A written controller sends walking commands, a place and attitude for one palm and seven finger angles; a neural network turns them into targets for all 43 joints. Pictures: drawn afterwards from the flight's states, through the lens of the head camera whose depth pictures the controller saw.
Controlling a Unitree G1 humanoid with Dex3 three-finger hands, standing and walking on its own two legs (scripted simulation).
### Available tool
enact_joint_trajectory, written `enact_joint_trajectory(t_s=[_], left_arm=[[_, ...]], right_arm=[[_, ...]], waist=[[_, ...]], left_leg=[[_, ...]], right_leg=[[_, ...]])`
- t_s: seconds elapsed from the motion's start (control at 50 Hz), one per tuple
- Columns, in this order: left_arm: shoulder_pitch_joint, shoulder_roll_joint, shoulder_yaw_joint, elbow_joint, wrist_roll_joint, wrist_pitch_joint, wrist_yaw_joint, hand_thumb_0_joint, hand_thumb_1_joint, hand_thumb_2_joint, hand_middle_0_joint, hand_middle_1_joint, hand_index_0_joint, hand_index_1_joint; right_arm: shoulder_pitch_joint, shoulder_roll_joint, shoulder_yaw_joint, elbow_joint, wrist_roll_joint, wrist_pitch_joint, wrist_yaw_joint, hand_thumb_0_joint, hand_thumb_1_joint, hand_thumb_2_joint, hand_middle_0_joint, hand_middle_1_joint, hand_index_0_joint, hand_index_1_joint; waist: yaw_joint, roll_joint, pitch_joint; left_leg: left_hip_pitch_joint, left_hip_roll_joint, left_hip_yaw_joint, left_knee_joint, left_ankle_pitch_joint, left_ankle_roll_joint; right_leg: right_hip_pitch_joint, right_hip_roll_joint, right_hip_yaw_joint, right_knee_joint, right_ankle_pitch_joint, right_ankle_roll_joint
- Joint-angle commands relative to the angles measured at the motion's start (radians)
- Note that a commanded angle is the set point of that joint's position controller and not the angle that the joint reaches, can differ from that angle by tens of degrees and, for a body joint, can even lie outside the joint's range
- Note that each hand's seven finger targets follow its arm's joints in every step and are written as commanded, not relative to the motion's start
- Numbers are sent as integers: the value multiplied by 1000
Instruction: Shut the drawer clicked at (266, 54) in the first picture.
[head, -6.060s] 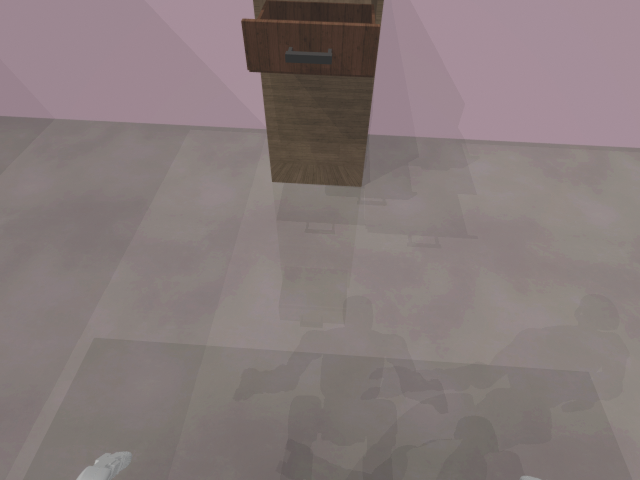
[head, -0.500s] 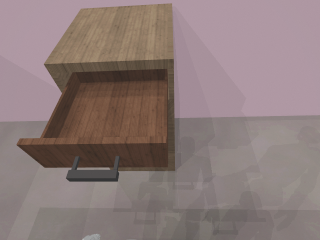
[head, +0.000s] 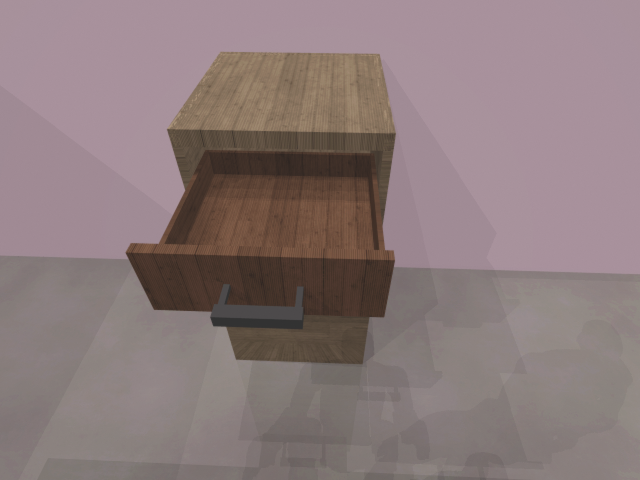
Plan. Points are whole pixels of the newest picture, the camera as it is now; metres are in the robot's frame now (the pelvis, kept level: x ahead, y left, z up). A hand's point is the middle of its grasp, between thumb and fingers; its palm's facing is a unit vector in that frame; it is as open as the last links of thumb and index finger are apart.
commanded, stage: come to a stop and stand still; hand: left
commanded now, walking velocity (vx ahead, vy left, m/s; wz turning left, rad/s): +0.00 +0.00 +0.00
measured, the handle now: (260, 304) +0.36 +0.13 +0.01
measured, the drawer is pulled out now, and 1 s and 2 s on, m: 0.29 0.29 0.29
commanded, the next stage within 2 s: look again from close up in 1.20 s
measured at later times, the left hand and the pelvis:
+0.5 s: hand out of the picture +0.00 +0.21 -0.16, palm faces +0.04 -0.98 -0.19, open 7.3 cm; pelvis -0.01 +0.04 +0.01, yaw +2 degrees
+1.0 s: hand out of the picture +0.03 +0.20 -0.16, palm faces +0.06 -0.98 -0.18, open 7.3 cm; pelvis +0.04 +0.03 +0.02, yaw +2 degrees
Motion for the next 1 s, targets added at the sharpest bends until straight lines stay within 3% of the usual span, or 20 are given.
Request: enact_joint_trajectory(t_s=[0.0, 0.04, 0.06, 0.08, 0.1, 0.14, 0.18, 0.22, 0.32, 0.4, 0.46, 0.58, 0.68, 0.78, 0.84, 0.98], left_arm=[[62, 54, 4, -63, 2, -47, -2, 0, 900, 900, -200, -300, -200, -300], [34, 74, -2, -72, 1, -65, 0, 0, 900, 900, -200, -300, -200, -300], [8, 85, 1, -75, -1, -75, 1, 0, 900, 900, -200, -300, -200, -300], [-21, 87, 4, -85, -3, -78, 3, 0, 900, 900, -200, -300, -200, -300], [-43, 90, 7, -92, -4, -77, 4, 0, 900, 900, -200, -300, -200, -300], [-64, 85, 9, -103, -6, -71, 3, 0, 900, 900, -200, -300, -200, -300], [-18, 62, 3, -92, -8, -67, 1, 0, 900, 900, -200, -300, -200, -300], [28, 49, -2, -67, -5, -63, 0, 0, 900, 900, -200, -300, -200, -300], [35, 37, -7, -40, -5, -62, -1, 0, 900, 900, -200, -300, -200, -300], [32, 26, -11, -26, -6, -61, 0, 0, 900, 900, -200, -300, -200, -300], [21, 21, -14, -22, -7, -65, 1, 0, 900, 900, -200, -300, -200, -300], [7, 15, -18, -10, -10, -69, 5, 0, 900, 900, -200, -300, -200, -300], [9, 11, -22, 11, -12, -71, 9, 0, 900, 900, -200, -300, -200, -300], [11, 15, -22, 25, -16, -71, 14, 0, 900, 900, -200, -300, -200, -300], [6, 19, -22, 33, -18, -69, 14, 0, 900, 900, -200, -300, -200, -300], [2, 22, -25, 50, -19, -70, 13, 0, 900, 900, -200, -300, -200, -300]], right_arm=[[-34, -129, -30, -80, 8, -32, -17, 0, -900, -900, 200, 300, 200, 300], [19, -88, -20, -70, 17, -36, -19, 0, -900, -900, 200, 300, 200, 300], [53, -87, -20, -57, 16, -33, -20, 0, -900, -900, 200, 300, 200, 300], [86, -90, -25, -43, 15, -32, -20, 0, -900, -900, 200, 300, 200, 300], [118, -90, -27, -27, 13, -34, -20, 0, -900, -900, 200, 300, 200, 300], [135, -86, -25, -10, 11, -42, -19, 0, -900, -900, 200, 300, 200, 300], [97, -97, -21, -8, 6, -52, -17, 0, -900, -900, 200, 300, 200, 300], [53, -105, -18, -6, 9, -58, -18, 0, -900, -900, 200, 300, 200, 300], [65, -96, -10, 27, 13, -64, -23, 0, -900, -900, 200, 300, 200, 300], [84, -97, -9, 56, 14, -65, -25, 0, -900, -900, 200, 300, 200, 300], [99, -91, -8, 72, 14, -69, -26, 0, -900, -900, 200, 300, 200, 300], [114, -82, -4, 98, 17, -76, -29, 0, -900, -900, 200, 300, 200, 300], [112, -74, 2, 119, 19, -81, -34, 0, -900, -900, 200, 300, 200, 300], [117, -74, 7, 134, 21, -87, -41, 0, -900, -900, 200, 300, 200, 300], [111, -77, 9, 139, 20, -87, -43, 0, -900, -900, 200, 300, 200, 300], [99, -76, 13, 150, 20, -83, -44, 0, -900, -900, 200, 300, 200, 300]], waist=[[8, 12, 181], [-35, -49, 144], [-56, -171, 87], [-74, -235, 65], [-88, -232, 35], [-96, -111, 38], [-60, 45, 60], [-21, 99, 70], [-11, 45, 84], [-13, 49, 103], [-16, 4, 89], [-26, -3, 72], [-30, -23, 61], [-33, -4, 25], [-32, 21, 29], [-31, -2, 57]], left_leg=[[-246, 193, -269, -276, -243, 14], [-138, 114, -225, -202, -141, -17], [-66, 100, -184, -153, -100, -29], [-4, 90, -154, -113, -70, -37], [61, 81, -140, -89, -52, -39], [87, 103, -170, -154, -67, -33], [-32, 164, -256, -291, -175, -17], [-120, 194, -298, -370, -222, -5], [-136, 188, -298, -386, -193, -5], [-127, 192, -311, -405, -215, -9], [-100, 190, -303, -388, -149, -8], [-30, 191, -284, -375, -37, -16], [34, 184, -250, -330, 158, -18], [113, 179, -215, -273, 408, -27], [124, 180, -212, -264, 451, -24], [114, 172, -199, -256, 410, -21]], right_leg=[[86, 5, 34, -221, 2, -15], [4, -72, 170, -337, -78, -65], [-30, -93, 214, -378, -174, -81], [-71, -113, 226, -414, -244, -88], [-109, -127, 222, -432, -276, -91], [-151, -95, 171, -385, -255, -73], [-61, -28, 90, -300, -144, -35], [50, -1, 34, -242, -29, -23], [99, -5, 38, -262, 12, -25], [91, -7, 39, -266, 7, -22], [101, -18, 54, -287, 41, -24], [97, -29, 58, -298, 87, -22], [104, -39, 67, -307, 153, -18], [127, -45, 63, -300, 198, -14], [130, -45, 59, -300, 204, -13], [145, -55, 70, -319, 232, -17]])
